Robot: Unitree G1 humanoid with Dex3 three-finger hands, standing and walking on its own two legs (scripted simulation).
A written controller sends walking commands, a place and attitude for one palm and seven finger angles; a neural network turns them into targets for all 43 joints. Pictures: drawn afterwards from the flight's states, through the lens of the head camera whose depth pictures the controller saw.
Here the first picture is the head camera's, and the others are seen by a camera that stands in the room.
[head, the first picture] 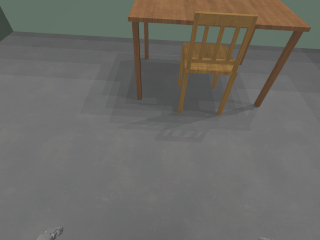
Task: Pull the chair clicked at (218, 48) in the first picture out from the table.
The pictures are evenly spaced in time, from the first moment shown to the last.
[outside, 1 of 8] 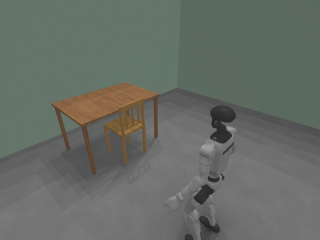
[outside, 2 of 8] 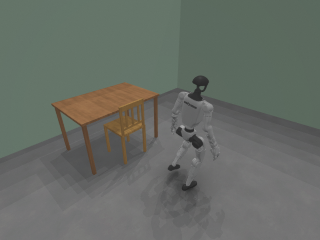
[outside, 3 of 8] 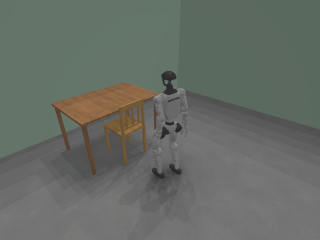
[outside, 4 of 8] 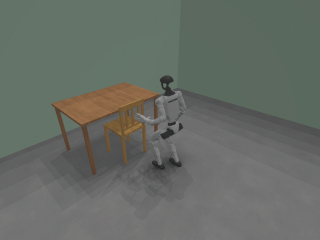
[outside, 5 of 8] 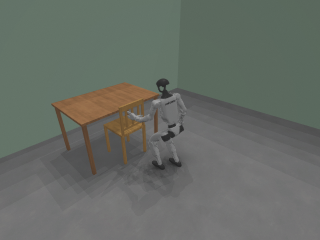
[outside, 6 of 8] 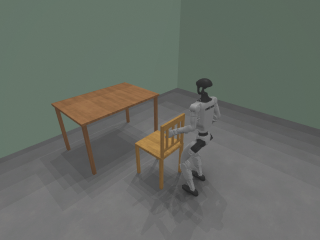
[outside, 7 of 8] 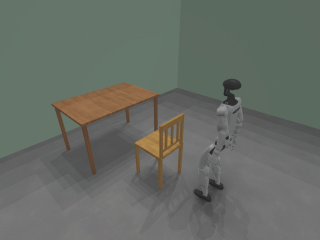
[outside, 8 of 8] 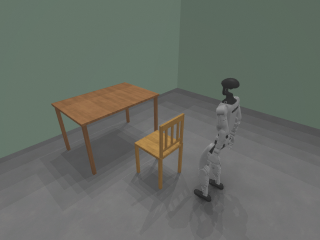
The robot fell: no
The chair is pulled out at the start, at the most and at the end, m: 0.00 0.63 0.63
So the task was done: yes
